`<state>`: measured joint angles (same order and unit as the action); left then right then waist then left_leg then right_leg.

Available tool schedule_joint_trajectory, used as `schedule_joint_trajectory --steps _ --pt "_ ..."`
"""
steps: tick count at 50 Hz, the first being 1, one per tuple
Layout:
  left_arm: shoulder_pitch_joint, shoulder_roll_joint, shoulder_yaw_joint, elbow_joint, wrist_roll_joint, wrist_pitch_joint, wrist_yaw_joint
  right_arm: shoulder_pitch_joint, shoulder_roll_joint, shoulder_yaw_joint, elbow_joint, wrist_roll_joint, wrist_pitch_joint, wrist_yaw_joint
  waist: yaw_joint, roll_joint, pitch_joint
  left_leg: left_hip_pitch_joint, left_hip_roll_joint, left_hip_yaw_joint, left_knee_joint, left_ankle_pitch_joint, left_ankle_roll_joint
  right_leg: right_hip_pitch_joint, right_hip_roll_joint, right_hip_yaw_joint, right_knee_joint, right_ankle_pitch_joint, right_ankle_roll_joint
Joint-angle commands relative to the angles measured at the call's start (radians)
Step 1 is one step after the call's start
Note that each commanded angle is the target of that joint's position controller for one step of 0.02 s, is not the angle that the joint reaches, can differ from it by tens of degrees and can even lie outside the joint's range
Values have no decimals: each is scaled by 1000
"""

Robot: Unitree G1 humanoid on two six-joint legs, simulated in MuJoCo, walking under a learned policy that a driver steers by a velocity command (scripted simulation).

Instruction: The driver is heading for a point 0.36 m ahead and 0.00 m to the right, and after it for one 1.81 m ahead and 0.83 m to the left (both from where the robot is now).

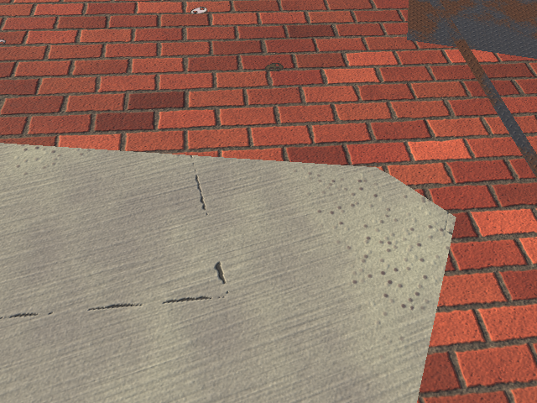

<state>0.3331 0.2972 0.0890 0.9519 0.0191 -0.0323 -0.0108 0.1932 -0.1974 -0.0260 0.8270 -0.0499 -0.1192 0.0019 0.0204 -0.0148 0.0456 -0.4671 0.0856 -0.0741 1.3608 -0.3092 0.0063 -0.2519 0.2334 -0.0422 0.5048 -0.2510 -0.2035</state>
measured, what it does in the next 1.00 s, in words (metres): walks ahead, turning left: left foot, then right foot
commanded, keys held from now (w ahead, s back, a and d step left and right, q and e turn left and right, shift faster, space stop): w+e+shift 0.10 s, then w+shift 0.04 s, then q+shift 0.86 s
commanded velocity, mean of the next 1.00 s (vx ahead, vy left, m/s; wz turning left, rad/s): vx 0.37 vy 0.00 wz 0.33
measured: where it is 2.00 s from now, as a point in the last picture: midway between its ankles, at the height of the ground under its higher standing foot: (271, 402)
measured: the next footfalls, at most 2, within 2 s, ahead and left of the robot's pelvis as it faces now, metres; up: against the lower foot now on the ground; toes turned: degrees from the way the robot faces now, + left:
left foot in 0.28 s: +0.52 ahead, +0.10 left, +0.00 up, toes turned -7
right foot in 0.74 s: +0.61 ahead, -0.09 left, +0.00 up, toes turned +18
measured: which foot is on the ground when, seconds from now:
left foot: up 0.00-0.26, down 0.28-0.74, up 0.76-1.00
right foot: down 0.00-0.28, up 0.30-0.72, down 0.74-1.00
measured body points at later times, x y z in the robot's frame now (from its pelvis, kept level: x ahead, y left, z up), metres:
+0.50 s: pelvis +0.40 +0.03 +0.01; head +0.46 +0.03 +0.46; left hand +0.60 +0.28 -0.09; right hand +0.38 -0.24 -0.12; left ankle +0.48 +0.10 -0.72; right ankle +0.40 -0.10 -0.64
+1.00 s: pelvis +0.49 -0.03 +0.02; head +0.53 -0.04 +0.47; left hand +0.51 +0.28 -0.06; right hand +0.74 -0.24 -0.09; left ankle +0.43 +0.08 -0.64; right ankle +0.58 -0.11 -0.72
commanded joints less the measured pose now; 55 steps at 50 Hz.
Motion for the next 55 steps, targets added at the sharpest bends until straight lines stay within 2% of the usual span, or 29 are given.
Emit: schedule_joint_trajectory --steps 1,3,5,8,10,11,12,13,14,15,16,17,18,19,21,25,28,31,33,35,36,37,38,39,40,41,44,50,55 --pt "-23 82 3 -83 -24 -50 15 17 -105 -11 -98 -31 32 12 -72 103 37 -212 59 19 -107 -35 -51 -4 -289 456 -324 51 -150" --pt "14 113 7 -93 -25 -64 13 -139 -103 2 -178 -25 42 20 -37 68 94 -188 50 81 -291 76 -79 -118 -243 418 -372 169 -135" --pt "69 117 10 -92 -20 -65 9 -249 -96 14 -223 -11 40 27 12 31 102 -122 17 104 -495 259 -78 -127 -207 388 -359 367 -89" --pt "174 106 7 -61 -38 -66 9 -288 -74 30 -231 3 28 35 82 6 50 -47 -54 169 -729 485 -16 58 -213 322 -331 742 -6" --pt "219 102 -2 -35 -36 -71 20 -293 -74 34 -231 1 17 29 103 -28 17 15 -112 201 -844 542 36 209 -232 281 -263 998 50" --pt "223 119 0 -33 -26 -77 29 -250 -104 23 -217 -2 12 21 83 -65 -23 67 -144 194 -887 531 52 288 -249 288 -197 1090 84" --pt "204 148 6 -35 -12 -79 37 -144 -151 5 -181 0 5 12 27 -93 -80 154 -169 178 -903 497 66 346 -267 288 -79 1166 112" --pt "152 177 15 -44 -2 -78 44 20 -192 -11 -129 9 -3 3 -70 -106 -143 283 -154 158 -942 534 79 353 -269 260 104 1173 132" --pt "67 178 16 -66 0 -77 46 218 -222 -22 -58 11 -9 -8 -183 -91 -200 452 -85 119 -1000 664 101 284 -227 209 340 1035 147" --pt "97 66 -2 -96 -2 -71 48 325 -298 -37 -15 3 -9 -10 -158 179 -302 756 158 -57 -759 1317 193 2 -94 122 795 36 185" --pt "263 53 -12 -90 -92 -68 53 394 -292 -49 16 12 -1 19 -115 305 -556 1141 387 -499 -700 1621 413 -346 -5 216 1140 -391 237" --pt "180 99 -23 -90 -52 -66 54 308 -257 -60 -23 39 14 23 -132 94 -571 1051 320 -467 -800 1394 396 -387 -97 221 1118 -244 220" --pt "49 93 -31 -133 -22 -65 43 189 -202 -47 -41 46 20 17 -102 62 -417 888 238 -378 -868 1145 352 -409 -161 174 1030 -187 210" --pt "-43 73 -40 -162 8 -63 35 138 -150 -33 -37 42 26 11 -79 -24 -269 704 170 -314 -926 1033 316 -426 -187 146 941 -176 202" --pt "-93 47 -47 -214 43 -23 21 168 -156 -33 -5 53 38 -4 -29 -33 -153 457 108 -284 -991 1031 295 -357 -205 125 834 -147 218" --pt "-80 19 -72 -264 26 11 27 126 -240 -62 -25 31 52 9 41 48 -158 188 35 -227 -1006 1080 273 -217 -212 98 560 -125 248" --pt "-152 40 -78 -294 10 28 36 126 -244 -75 -54 35 79 9 30 104 -190 117 -22 -231 -996 904 204 -132 -194 93 431 26 248" --pt "-245 61 -80 -328 5 35 46 147 -253 -90 -75 40 110 9 -9 135 -170 135 -49 -305 -973 646 170 -130 -179 116 334 46 250" --pt "-265 64 -83 -340 -3 26 50 145 -256 -100 -92 33 129 8 -24 159 -138 166 -51 -378 -950 522 153 -118 -167 138 229 5 245" --pt "-209 63 -82 -329 -11 5 53 110 -252 -107 -117 32 144 2 -3 177 -97 153 -65 -440 -909 411 110 -27 -170 148 27 27 230" --pt "-172 71 -79 -321 -5 -9 58 105 -234 -104 -126 42 147 -2 10 161 -77 117 -95 -439 -862 288 71 49 -209 160 -116 89 216" --pt "-159 130 -65 -330 6 -17 68 176 -168 -90 -135 53 147 -4 -30 4 -126 64 -152 -332 -698 -71 24 151 -432 327 -191 55 167" --pt "-219 209 -52 -363 11 0 68 258 -129 -81 -162 62 150 -10 -91 -221 -143 -86 -307 -93 -488 -389 -10 202 -673 605 -246 180 52" --pt "-200 166 -45 -352 1 14 66 242 -227 -97 -149 20 155 -8 -71 -188 -144 -118 -215 -28 -317 -327 -25 157 -671 619 -250 223 -16" --pt "-216 93 -62 -360 -4 18 66 190 -254 -108 -144 15 160 0 -71 -110 -105 -114 -169 -22 -258 -243 -33 115 -607 501 -240 214 -9" --pt "-248 64 -68 -364 -1 22 64 169 -246 -109 -139 17 169 9 -78 -80 -64 -96 -147 -16 -220 -181 -44 63 -535 373 -240 224 12" --pt "-245 68 -60 -372 12 24 64 154 -225 -99 -155 33 195 36 -78 -127 -79 -87 -126 44 -107 -97 -72 57 -460 171 -211 399 21" --pt "-115 122 -22 -344 17 24 53 -1 -200 -76 -240 40 212 64 -4 -146 -96 -97 -66 78 -309 -92 -77 169 -535 85 -202 339 -1" --pt "-113 170 7 -347 22 27 24 -59 -189 -67 -287 56 214 79 9 -189 -115 111 -75 171 -570 -136 -31 108 -559 -42 -147 302 46"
